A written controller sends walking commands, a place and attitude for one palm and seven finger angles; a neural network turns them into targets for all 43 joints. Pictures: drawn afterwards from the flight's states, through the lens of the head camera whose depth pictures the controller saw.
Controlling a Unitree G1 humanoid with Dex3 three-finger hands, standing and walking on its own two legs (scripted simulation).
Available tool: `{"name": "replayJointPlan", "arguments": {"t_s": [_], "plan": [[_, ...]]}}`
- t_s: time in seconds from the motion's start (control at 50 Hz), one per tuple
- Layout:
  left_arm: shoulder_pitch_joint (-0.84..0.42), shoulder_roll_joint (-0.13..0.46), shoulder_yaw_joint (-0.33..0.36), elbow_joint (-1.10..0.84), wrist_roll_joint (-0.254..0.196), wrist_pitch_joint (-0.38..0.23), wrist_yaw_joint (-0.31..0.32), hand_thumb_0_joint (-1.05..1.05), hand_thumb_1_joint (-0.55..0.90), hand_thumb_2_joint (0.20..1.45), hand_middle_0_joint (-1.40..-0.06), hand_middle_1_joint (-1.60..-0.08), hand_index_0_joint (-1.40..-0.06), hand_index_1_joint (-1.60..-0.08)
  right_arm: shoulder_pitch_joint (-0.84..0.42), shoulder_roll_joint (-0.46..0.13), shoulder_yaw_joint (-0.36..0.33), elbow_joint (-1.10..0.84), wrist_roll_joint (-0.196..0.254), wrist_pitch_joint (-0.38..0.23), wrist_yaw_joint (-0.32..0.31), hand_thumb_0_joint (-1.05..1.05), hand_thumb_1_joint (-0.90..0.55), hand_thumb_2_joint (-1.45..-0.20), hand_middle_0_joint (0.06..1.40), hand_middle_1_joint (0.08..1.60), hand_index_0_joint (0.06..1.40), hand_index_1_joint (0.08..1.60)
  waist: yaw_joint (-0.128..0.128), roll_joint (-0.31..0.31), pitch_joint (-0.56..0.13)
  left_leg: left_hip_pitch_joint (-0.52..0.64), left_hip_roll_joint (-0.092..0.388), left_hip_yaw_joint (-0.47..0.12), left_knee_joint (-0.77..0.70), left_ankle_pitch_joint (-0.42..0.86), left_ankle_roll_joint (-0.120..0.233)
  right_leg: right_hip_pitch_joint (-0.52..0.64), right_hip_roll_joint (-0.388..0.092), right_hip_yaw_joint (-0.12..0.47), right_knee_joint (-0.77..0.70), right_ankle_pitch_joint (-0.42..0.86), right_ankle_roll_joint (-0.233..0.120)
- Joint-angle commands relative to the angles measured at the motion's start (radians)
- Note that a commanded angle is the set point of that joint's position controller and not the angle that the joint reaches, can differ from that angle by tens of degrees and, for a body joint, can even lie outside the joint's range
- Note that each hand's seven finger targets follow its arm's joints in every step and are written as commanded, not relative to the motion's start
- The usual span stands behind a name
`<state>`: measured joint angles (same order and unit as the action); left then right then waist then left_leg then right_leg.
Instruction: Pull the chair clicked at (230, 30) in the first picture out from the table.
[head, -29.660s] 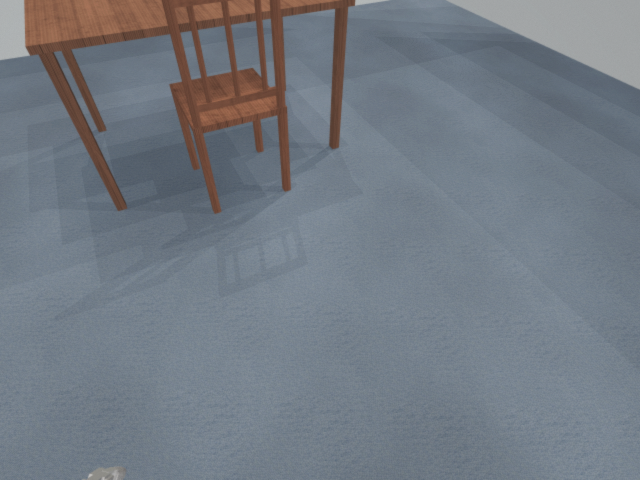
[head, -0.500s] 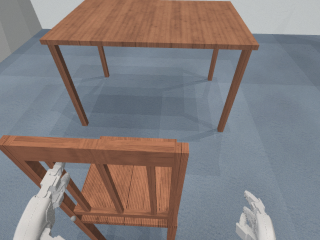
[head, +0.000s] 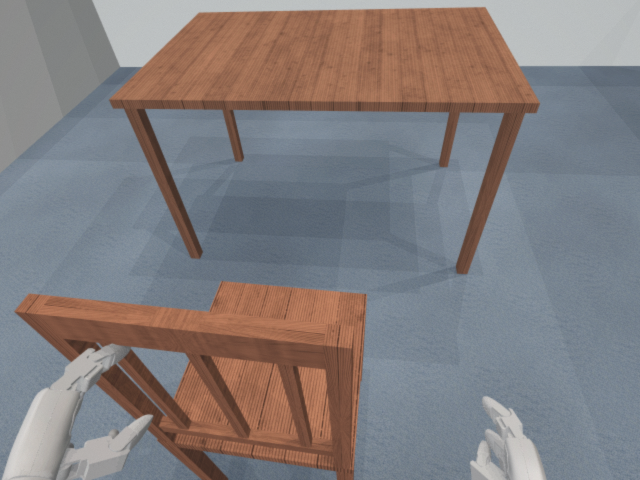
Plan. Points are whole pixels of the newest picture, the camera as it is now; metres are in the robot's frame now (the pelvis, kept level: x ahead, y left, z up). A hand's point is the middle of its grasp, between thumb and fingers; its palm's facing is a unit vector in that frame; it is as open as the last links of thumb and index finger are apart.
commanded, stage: draw the hand back to the body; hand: left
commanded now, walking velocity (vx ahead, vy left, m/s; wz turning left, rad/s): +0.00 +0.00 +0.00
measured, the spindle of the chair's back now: (223, 397) +0.23 +0.19 -0.08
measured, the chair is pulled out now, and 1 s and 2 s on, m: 0.62 0.61 0.61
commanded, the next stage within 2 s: step back with the hand held close in 0.50 s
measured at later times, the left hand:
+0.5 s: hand (115, 424) +0.14 +0.24 +0.06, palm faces +0.26 -0.80 -0.54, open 6.4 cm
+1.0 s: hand (78, 425) +0.13 +0.25 +0.11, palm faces +0.19 -0.80 -0.57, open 6.8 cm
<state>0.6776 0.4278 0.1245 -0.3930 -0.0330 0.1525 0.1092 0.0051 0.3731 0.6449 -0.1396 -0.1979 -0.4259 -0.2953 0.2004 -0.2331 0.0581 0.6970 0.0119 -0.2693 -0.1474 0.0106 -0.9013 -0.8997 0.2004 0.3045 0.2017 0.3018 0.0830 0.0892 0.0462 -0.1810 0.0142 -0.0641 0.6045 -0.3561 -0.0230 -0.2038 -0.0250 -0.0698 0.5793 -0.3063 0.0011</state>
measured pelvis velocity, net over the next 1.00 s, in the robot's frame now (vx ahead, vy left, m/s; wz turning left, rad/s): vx -0.06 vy -0.01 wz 0.00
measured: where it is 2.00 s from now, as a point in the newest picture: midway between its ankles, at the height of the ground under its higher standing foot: outside the picture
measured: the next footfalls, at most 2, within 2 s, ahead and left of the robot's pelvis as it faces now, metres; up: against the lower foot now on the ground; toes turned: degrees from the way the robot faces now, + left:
right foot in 1.40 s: -0.07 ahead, -0.12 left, +0.00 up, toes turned +2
left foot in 2.00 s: -0.25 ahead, +0.18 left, +0.00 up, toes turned -1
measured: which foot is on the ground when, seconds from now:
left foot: down 0.00-1.00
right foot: down 0.00-1.00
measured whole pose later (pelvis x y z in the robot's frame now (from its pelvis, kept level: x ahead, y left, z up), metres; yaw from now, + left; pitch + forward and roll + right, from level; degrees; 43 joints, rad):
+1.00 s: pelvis -0.06 -0.01 +0.01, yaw +0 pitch -4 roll +1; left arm 0.61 0.55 0.28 -0.53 -0.08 0.05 0.13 0.02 0.89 0.90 -0.22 -0.31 -0.35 -0.35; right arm 0.14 -0.23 0.02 0.57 0.05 -0.10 -0.15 0.01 -0.90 -0.90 0.20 0.30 0.20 0.30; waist 0.06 0.00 0.19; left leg -0.22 0.00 -0.06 0.48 -0.20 -0.03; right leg -0.26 -0.04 -0.07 0.50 -0.17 -0.01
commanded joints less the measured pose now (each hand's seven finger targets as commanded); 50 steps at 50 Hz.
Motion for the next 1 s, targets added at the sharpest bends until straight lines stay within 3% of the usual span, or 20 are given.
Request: {"name": "replayJointPlan", "arguments": {"t_s": [0.0, 0.1, 0.14, 0.22, 0.3, 0.32, 0.4, 0.44, 0.58, 0.6, 0.62, 0.64, 0.66, 0.68, 0.74, 0.8, 0.84, 0.9, 0.94, 0.98], "plan": [[-0.320, 0.244, 0.344, -0.488, -0.002, -0.210, 0.111, 0.000, 0.719, 0.813, -0.175, -0.262, -0.175, -0.262, -0.135, -0.100, -0.033, -0.143, 0.001, -0.080, -0.001, 0.000, -0.900, -0.900, 0.200, 0.300, 0.200, 0.300, -0.006, 0.078, -0.175, 0.034, 0.019, 0.008, -0.116, 0.263, 0.036, 0.065, -0.046, 0.036, -0.118, 0.197, -0.038], [-0.380, 0.283, 0.369, -0.541, -0.002, -0.205, 0.121, 0.000, 0.900, 0.900, -0.200, -0.300, -0.200, -0.300, -0.137, -0.105, -0.031, -0.120, 0.007, -0.093, 0.002, 0.000, -0.900, -0.900, 0.200, 0.300, 0.200, 0.300, 0.000, 0.122, -0.213, 0.064, 0.017, 0.008, -0.120, 0.330, 0.034, 0.092, -0.054, 0.035, -0.097, 0.260, -0.039], [-0.375, 0.272, 0.362, -0.517, -0.004, -0.195, 0.118, 0.000, 0.900, 0.900, -0.200, -0.300, -0.200, -0.300, -0.143, -0.106, -0.030, -0.116, 0.006, -0.093, 0.004, 0.000, -0.900, -0.900, 0.200, 0.300, 0.200, 0.300, -0.003, 0.105, -0.190, 0.059, 0.016, 0.010, -0.118, 0.335, 0.035, 0.089, -0.054, 0.037, -0.107, 0.278, -0.038], [-0.379, 0.279, 0.366, -0.522, -0.002, -0.193, 0.115, 0.000, 0.900, 0.900, -0.200, -0.300, -0.200, -0.300, -0.152, -0.109, -0.032, -0.110, 0.007, -0.099, 0.009, 0.000, -0.900, -0.900, 0.200, 0.300, 0.200, 0.300, 0.003, 0.122, -0.219, 0.079, 0.014, 0.012, -0.121, 0.358, 0.037, 0.103, -0.056, 0.039, -0.105, 0.293, -0.037], [-0.376, 0.270, 0.356, -0.530, -0.002, -0.197, 0.112, 0.000, 0.900, 0.900, -0.200, -0.300, -0.200, -0.300, -0.151, -0.105, -0.031, -0.111, 0.008, -0.101, 0.013, 0.000, -0.900, -0.900, 0.200, 0.300, 0.200, 0.300, 0.002, 0.082, -0.231, 0.095, 0.016, 0.020, -0.120, 0.386, 0.040, 0.111, -0.058, 0.032, -0.099, 0.340, -0.031], [-0.374, 0.272, 0.358, -0.520, -0.002, -0.188, 0.110, 0.000, 0.900, 0.900, -0.200, -0.300, -0.200, -0.300, -0.160, -0.107, -0.032, -0.109, 0.011, -0.101, 0.016, 0.000, -0.900, -0.900, 0.200, 0.300, 0.200, 0.300, 0.002, 0.128, -0.224, 0.087, 0.009, 0.019, -0.124, 0.372, 0.038, 0.110, -0.055, 0.048, -0.107, 0.318, -0.035], [-0.392, 0.273, 0.354, -0.530, -0.001, -0.196, 0.110, 0.000, 0.900, 0.900, -0.200, -0.300, -0.200, -0.300, -0.150, -0.104, -0.028, -0.113, 0.009, -0.100, 0.016, 0.000, -0.900, -0.900, 0.200, 0.300, 0.200, 0.300, 0.002, 0.078, -0.225, 0.095, 0.014, 0.018, -0.129, 0.384, 0.040, 0.112, -0.057, 0.029, -0.105, 0.331, -0.030], [-0.387, 0.263, 0.346, -0.533, 0.001, -0.193, 0.106, 0.000, 0.900, 0.900, -0.200, -0.300, -0.200, -0.300, -0.149, -0.098, -0.022, -0.113, 0.011, -0.100, 0.017, 0.000, -0.900, -0.900, 0.200, 0.300, 0.200, 0.300, 0.003, 0.124, -0.220, 0.093, 0.012, 0.022, -0.131, 0.378, 0.039, 0.112, -0.060, 0.035, -0.112, 0.323, -0.033], [-0.400, 0.273, 0.352, -0.533, 0.002, -0.196, 0.105, 0.000, 0.900, 0.900, -0.200, -0.300, -0.200, -0.300, -0.154, -0.101, -0.023, -0.119, 0.010, -0.099, 0.018, 0.000, -0.900, -0.900, 0.200, 0.300, 0.200, 0.300, 0.004, 0.104, -0.206, 0.083, 0.015, 0.013, -0.148, 0.354, 0.036, 0.102, -0.054, 0.025, -0.117, 0.265, -0.031], [-0.432, 0.281, 0.350, -0.531, 0.001, -0.198, 0.107, 0.000, 0.900, 0.900, -0.200, -0.300, -0.200, -0.300, -0.147, -0.103, -0.021, -0.115, 0.012, -0.100, 0.016, 0.000, -0.900, -0.900, 0.200, 0.300, 0.200, 0.300, 0.000, 0.100, -0.213, 0.086, 0.014, 0.014, -0.148, 0.350, 0.038, 0.104, -0.053, 0.022, -0.113, 0.262, -0.031], [-0.650, 0.443, 0.466, -0.491, -0.025, -0.234, 0.078, 0.000, 0.900, 0.900, -0.200, -0.300, -0.200, -0.300, -0.112, -0.108, -0.029, -0.223, 0.058, -0.034, 0.010, 0.000, -0.900, -0.900, 0.200, 0.300, 0.200, 0.300, -0.011, 0.114, -0.061, 0.073, 0.034, -0.026, -0.177, 0.323, 0.043, 0.014, -0.076, 0.180, -0.179, 0.320, -0.043], [-0.575, 0.365, 0.405, -0.439, -0.036, -0.233, 0.066, 0.000, 0.900, 0.900, -0.200, -0.300, -0.200, -0.300, -0.108, -0.107, -0.041, -0.210, 0.055, -0.001, 0.001, 0.000, -0.900, -0.900, 0.200, 0.300, 0.200, 0.300, -0.037, 0.029, -0.067, 0.066, 0.052, -0.025, -0.182, 0.329, 0.039, 0.029, -0.104, 0.154, -0.185, 0.383, -0.043], [-0.536, 0.309, 0.364, -0.404, -0.039, -0.222, 0.059, 0.000, 0.900, 0.900, -0.200, -0.300, -0.200, -0.300, -0.113, -0.103, -0.042, -0.222, 0.054, 0.018, 0.000, 0.000, -0.900, -0.900, 0.200, 0.300, 0.200, 0.300, -0.039, -0.024, -0.095, 0.088, 0.047, -0.017, -0.175, 0.363, 0.034, 0.058, -0.110, 0.133, -0.173, 0.428, -0.037], [-0.530, 0.317, 0.361, -0.419, -0.036, -0.224, 0.059, 0.000, 0.900, 0.900, -0.200, -0.300, -0.200, -0.300, -0.121, -0.105, -0.043, -0.230, 0.052, 0.033, 0.001, 0.000, -0.900, -0.900, 0.200, 0.300, 0.200, 0.300, -0.038, -0.023, -0.135, 0.113, 0.048, -0.012, -0.163, 0.404, 0.033, 0.078, -0.119, 0.135, -0.162, 0.480, -0.036], [-0.433, 0.325, 0.377, -0.464, -0.028, -0.241, 0.071, 0.000, 0.900, 0.900, -0.200, -0.300, -0.200, -0.300, -0.135, -0.100, -0.045, -0.253, 0.046, 0.070, 0.000, 0.000, -0.900, -0.900, 0.200, 0.300, 0.200, 0.300, -0.031, 0.102, -0.242, 0.152, 0.058, -0.018, -0.171, 0.520, 0.031, 0.147, -0.125, 0.132, -0.118, 0.548, -0.033], [-0.357, 0.345, 0.401, -0.540, -0.028, -0.259, 0.085, 0.000, 0.900, 0.900, -0.200, -0.300, -0.200, -0.300, -0.135, -0.103, -0.055, -0.275, 0.041, 0.097, 0.003, 0.000, -0.900, -0.900, 0.200, 0.300, 0.200, 0.300, -0.024, 0.104, -0.293, 0.116, 0.075, -0.040, -0.176, 0.564, 0.034, 0.192, -0.116, 0.116, -0.084, 0.544, -0.027], [-0.276, 0.346, 0.421, -0.561, -0.030, -0.267, 0.087, 0.000, 0.900, 0.900, -0.200, -0.300, -0.200, -0.300, -0.133, -0.096, -0.058, -0.285, 0.041, 0.111, 0.004, 0.000, -0.900, -0.900, 0.200, 0.300, 0.200, 0.300, -0.017, 0.115, -0.311, 0.088, 0.083, -0.057, -0.189, 0.528, 0.038, 0.200, -0.107, 0.104, -0.073, 0.491, -0.024], [-0.234, 0.365, 0.456, -0.587, -0.032, -0.285, 0.096, 0.000, 0.900, 0.900, -0.200, -0.300, -0.200, -0.300, -0.127, -0.094, -0.066, -0.284, 0.036, 0.118, -0.005, 0.000, -0.900, -0.900, 0.200, 0.300, 0.200, 0.300, -0.018, 0.074, -0.283, -0.005, 0.094, -0.079, -0.197, 0.424, 0.047, 0.191, -0.109, 0.102, -0.074, 0.442, -0.016], [-0.201, 0.362, 0.468, -0.589, -0.032, -0.298, 0.098, 0.000, 0.900, 0.900, -0.200, -0.300, -0.200, -0.300, -0.120, -0.095, -0.068, -0.280, 0.032, 0.112, -0.009, 0.000, -0.900, -0.900, 0.200, 0.300, 0.200, 0.300, -0.019, 0.131, -0.274, -0.044, 0.095, -0.089, -0.215, 0.326, 0.050, 0.178, -0.104, 0.105, -0.077, 0.365, -0.017], [-0.197, 0.335, 0.496, -0.505, -0.027, -0.325, 0.107, 0.000, 0.900, 0.900, -0.200, -0.300, -0.200, -0.300, -0.107, -0.091, -0.073, -0.246, 0.020, 0.105, -0.015, 0.000, -0.900, -0.900, 0.200, 0.300, 0.200, 0.300, -0.033, 0.066, -0.215, -0.093, 0.090, -0.080, -0.212, 0.205, 0.047, 0.114, -0.112, 0.118, -0.116, 0.278, -0.017]]}}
